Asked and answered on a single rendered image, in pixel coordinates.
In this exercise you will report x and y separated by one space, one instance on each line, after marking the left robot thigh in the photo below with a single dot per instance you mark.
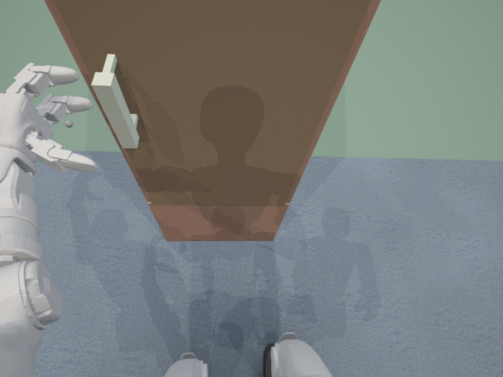
187 368

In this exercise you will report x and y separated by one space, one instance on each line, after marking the cupboard door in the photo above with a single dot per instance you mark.
228 93

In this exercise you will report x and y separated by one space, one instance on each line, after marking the left robot hand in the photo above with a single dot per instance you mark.
19 117

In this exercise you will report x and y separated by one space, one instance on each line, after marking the handle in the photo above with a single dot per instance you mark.
110 96

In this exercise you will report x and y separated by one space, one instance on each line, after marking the left robot shin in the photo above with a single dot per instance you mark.
187 356

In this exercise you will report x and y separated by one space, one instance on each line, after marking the left robot forearm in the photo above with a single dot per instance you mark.
19 214

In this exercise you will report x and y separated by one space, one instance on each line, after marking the robot left upper arm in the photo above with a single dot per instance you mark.
29 302

